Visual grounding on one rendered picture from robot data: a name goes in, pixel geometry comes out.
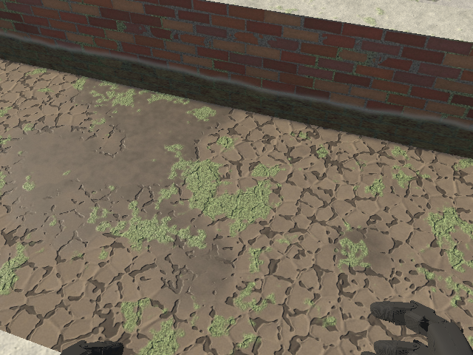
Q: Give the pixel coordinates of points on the left robot hand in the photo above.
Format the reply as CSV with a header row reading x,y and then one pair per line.
x,y
94,348

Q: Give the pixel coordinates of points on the right robot hand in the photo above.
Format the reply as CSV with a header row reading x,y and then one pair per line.
x,y
444,337

